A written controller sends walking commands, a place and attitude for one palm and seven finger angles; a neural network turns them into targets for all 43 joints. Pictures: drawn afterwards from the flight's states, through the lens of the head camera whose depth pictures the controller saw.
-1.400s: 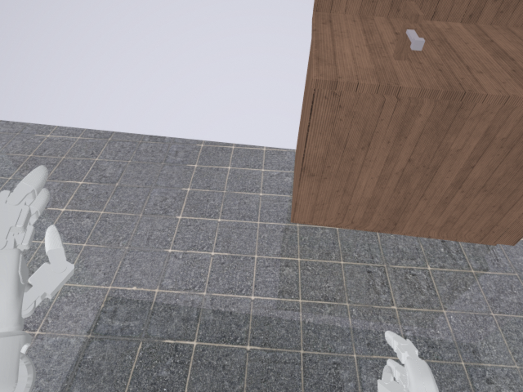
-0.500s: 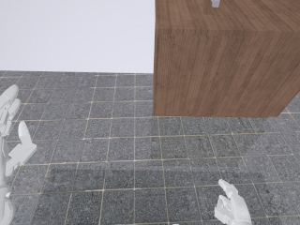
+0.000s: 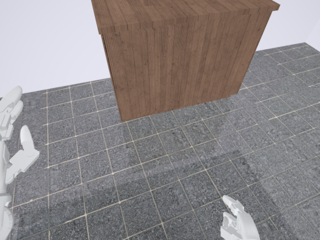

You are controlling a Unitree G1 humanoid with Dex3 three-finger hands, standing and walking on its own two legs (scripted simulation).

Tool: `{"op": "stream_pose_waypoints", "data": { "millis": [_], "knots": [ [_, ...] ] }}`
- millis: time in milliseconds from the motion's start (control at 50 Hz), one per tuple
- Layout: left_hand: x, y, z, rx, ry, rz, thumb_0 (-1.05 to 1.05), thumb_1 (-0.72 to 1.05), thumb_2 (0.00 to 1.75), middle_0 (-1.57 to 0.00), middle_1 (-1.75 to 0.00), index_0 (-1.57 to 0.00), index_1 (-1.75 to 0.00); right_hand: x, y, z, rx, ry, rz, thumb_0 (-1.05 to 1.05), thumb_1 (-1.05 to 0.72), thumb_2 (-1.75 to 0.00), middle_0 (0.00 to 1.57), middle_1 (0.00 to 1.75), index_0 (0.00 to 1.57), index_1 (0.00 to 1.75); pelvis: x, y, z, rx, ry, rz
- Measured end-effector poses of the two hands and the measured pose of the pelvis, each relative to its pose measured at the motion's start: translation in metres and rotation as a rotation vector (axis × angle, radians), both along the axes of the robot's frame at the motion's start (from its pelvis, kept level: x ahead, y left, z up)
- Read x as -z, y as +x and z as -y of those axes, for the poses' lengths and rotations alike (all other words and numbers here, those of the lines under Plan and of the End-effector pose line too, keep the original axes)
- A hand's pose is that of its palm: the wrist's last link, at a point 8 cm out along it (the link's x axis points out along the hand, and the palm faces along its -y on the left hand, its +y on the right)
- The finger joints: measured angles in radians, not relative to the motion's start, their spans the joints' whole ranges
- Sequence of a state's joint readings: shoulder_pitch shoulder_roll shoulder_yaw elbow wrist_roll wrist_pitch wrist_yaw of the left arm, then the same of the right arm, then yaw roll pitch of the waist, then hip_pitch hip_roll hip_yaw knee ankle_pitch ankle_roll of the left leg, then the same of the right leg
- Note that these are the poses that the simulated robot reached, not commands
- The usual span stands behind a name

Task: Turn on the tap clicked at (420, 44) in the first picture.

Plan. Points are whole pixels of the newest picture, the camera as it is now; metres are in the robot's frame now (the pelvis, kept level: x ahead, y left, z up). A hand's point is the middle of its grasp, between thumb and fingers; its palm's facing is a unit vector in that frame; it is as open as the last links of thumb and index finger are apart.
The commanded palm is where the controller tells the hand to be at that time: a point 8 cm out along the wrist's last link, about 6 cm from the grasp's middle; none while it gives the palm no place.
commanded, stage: walk to a spot facing it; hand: left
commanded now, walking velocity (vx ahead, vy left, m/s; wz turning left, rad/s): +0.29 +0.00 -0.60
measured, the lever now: out of the picture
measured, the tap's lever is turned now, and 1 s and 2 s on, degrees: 0 0 0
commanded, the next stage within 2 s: turn to face it in 1.60 s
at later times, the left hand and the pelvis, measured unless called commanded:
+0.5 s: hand (84, 121) +0.29 +0.17 +0.19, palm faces +0.18 -0.91 -0.37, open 7.4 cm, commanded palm +0.24 +0.22 +0.19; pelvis +0.01 +0.00 +0.01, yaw -16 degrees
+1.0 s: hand (154, 85) +0.39 +0.05 +0.20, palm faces +0.04 -0.90 -0.43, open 7.4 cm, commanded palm +0.37 +0.11 +0.19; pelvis +0.11 -0.08 +0.00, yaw -24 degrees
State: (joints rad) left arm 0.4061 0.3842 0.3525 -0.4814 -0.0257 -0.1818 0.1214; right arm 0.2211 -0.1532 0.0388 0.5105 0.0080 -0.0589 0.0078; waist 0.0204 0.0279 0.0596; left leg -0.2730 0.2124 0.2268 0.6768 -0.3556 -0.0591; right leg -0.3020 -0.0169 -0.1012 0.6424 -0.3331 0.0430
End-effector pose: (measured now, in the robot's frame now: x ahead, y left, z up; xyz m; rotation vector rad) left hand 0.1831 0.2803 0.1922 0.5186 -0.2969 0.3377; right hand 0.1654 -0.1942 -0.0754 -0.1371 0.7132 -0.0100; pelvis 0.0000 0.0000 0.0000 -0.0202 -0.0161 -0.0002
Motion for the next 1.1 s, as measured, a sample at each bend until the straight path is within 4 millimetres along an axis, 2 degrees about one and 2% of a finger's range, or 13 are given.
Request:
{"op": "stream_pose_waypoints", "data": {
  "millis": [80, 160, 260, 340, 440, 540, 620, 720, 780, 860, 940, 1020, 1100],
  "knots": [
    [0.004, 0.013, 0.031, 0.095, 0.014, -0.011, 0.02, 0.89, 0.9, -0.2, -0.31, -0.21, -0.3, 0.012, -0.022, 0.035, 0.074, -0.019, -0.039, 0.01, -0.91, -0.9, 0.2, 0.3, 0.2, 0.3, 0.005, -0.011, 0.011, 0.038, -0.003, -0.001],
    [0.002, 0.009, 0.046, 0.157, 0.013, -0.051, 0.02, 0.89, 0.9, -0.21, -0.31, -0.21, -0.3, 0.006, -0.053, 0.069, 0.182, -0.083, -0.109, 0.01, -0.91, -0.9, 0.2, 0.3, 0.2, 0.3, -0.002, -0.013, 0.013, 0.094, 0.014, -0.013],
    [-0.006, 0.012, 0.043, 0.18, 0.019, -0.016, 0.02, 0.88, 0.9, -0.21, -0.31, -0.22, -0.3, -0.007, -0.084, 0.094, 0.271, -0.172, -0.157, 0.01, -0.91, -0.9, 0.2, 0.3, 0.2, 0.3, -0.01, -0.009, 0.011, 0.145, 0.031, -0.031],
    [-0.005, 0.027, 0.033, 0.179, -0.027, 0.058, 0.01, 0.89, 0.9, -0.21, -0.31, -0.22, -0.3, -0.013, -0.091, 0.097, 0.317, -0.219, -0.126, 0.01, -0.91, -0.9, 0.19, 0.3, 0.2, 0.3, -0.007, -0.001, 0.002, 0.185, 0.024, -0.028],
    [-0.004, 0.059, 0.04, 0.218, -0.052, 0.097, 0.02, 0.89, 0.9, -0.21, -0.31, -0.21, -0.3, -0.018, -0.087, 0.079, 0.387, -0.168, -0.038, 0.01, -0.91, -0.9, 0.19, 0.3, 0.2, 0.3, -0.008, 0.003, -0.002, 0.244, 0.018, 0.008],
    [-0.015, 0.084, 0.073, 0.308, -0.024, 0.07, 0.02, 0.89, 0.9, -0.2, -0.31, -0.21, -0.3, -0.015, -0.083, 0.058, 0.408, -0.06, -0.027, 0.01, -0.91, -0.9, 0.2, 0.3, 0.2, 0.3, -0.017, 0.014, 0.007, 0.303, -0.013, -0.003],
    [-0.019, 0.103, 0.103, 0.363, 0.035, 0.033, 0.02, 0.89, 0.9, -0.2, -0.31, -0.21, -0.3, -0.005, -0.083, 0.058, 0.432, -0.003, -0.055, 0.01, -0.91, -0.9, 0.2, 0.3, 0.2, 0.3, -0.018, 0.025, 0.023, 0.35, -0.018, -0.016],
    [-0.01, 0.128, 0.144, 0.391, 0.115, 0.031, 0.01, 0.89, 0.9, -0.2, -0.31, -0.21, -0.3, 0.027, -0.082, 0.09, 0.456, 0.024, -0.094, 0.01, -0.9, -0.9, 0.2, 0.3, 0.21, 0.3, 0.004, 0.035, 0.054, 0.369, 0.006, -0.019],
    [-0.002, 0.138, 0.163, 0.412, 0.063, 0.021, 0.01, 0.89, 0.9, -0.21, -0.31, -0.21, -0.3, 0.038, -0.082, 0.119, 0.465, -0.01, -0.152, 0.01, -0.9, -0.9, 0.2, 0.3, 0.2, 0.3, 0.008, 0.041, 0.061, 0.385, -0.001, -0.007],
    [-0.005, 0.15, 0.179, 0.448, 0.043, -0.008, 0.02, 0.89, 0.9, -0.21, -0.31, -0.22, -0.3, 0.023, -0.079, 0.153, 0.526, -0.074, -0.194, 0.01, -0.91, -0.9, 0.2, 0.3, 0.2, 0.3, -0.001, 0.061, 0.069, 0.396, 0.005, -0.011],
    [-0.017, 0.168, 0.181, 0.46, 0.043, 0.039, 0.02, 0.88, 0.9, -0.21, -0.31, -0.22, -0.3, 0.001, -0.064, 0.176, 0.559, -0.156, -0.184, 0.01, -0.91, -0.9, 0.2, 0.3, 0.2, 0.3, -0.007, 0.086, 0.078, 0.409, 0.021, -0.009],
    [-0.019, 0.199, 0.177, 0.448, 0.013, 0.135, 0.01, 0.88, 0.9, -0.21, -0.31, -0.22, -0.3, -0.01, -0.033, 0.19, 0.585, -0.224, -0.116, 0.01, -0.91, -0.9, 0.19, 0.3, 0.2, 0.3, 0.001, 0.118, 0.081, 0.424, 0.015, 0.011],
    [-0.01, 0.239, 0.185, 0.42, -0.046, 0.134, 0.01, 0.89, 0.9, -0.21, -0.31, -0.21, -0.3, -0.013, 0.005, 0.187, 0.604, -0.178, -0.035, 0.01, -0.91, -0.9, 0.19, 0.3, 0.2, 0.3, 0.0, 0.138, 0.088, 0.442, 0.025, 0.018]
  ]
}}
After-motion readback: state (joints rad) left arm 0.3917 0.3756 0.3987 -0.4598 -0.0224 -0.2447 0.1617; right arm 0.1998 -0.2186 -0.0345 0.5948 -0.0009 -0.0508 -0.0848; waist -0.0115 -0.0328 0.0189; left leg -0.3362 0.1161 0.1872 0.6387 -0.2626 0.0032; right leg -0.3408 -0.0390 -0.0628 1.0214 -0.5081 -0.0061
